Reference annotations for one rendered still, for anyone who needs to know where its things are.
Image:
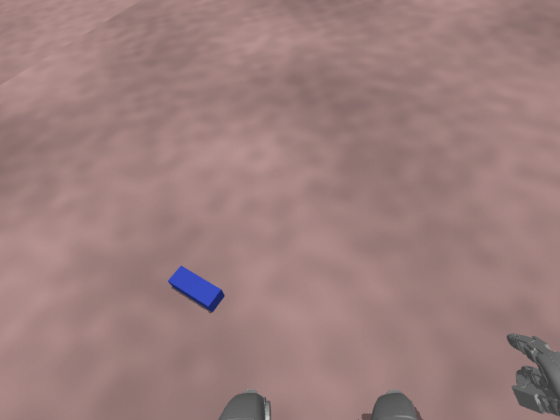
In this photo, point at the right robot hand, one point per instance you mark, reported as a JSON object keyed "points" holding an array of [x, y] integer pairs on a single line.
{"points": [[537, 389]]}

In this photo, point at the carton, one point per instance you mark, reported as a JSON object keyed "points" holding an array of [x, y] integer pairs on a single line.
{"points": [[196, 288]]}

